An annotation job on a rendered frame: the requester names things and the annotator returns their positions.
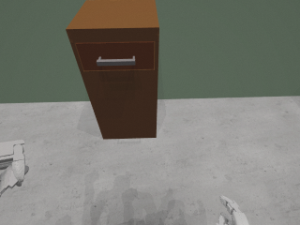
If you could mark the drawer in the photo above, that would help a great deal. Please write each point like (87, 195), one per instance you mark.
(90, 52)

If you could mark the cabinet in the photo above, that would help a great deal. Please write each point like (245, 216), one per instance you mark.
(124, 101)

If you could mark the handle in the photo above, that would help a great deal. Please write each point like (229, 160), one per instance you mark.
(116, 62)

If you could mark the robot left hand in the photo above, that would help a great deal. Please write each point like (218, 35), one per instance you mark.
(12, 161)

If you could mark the robot right hand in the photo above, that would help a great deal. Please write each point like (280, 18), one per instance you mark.
(238, 217)

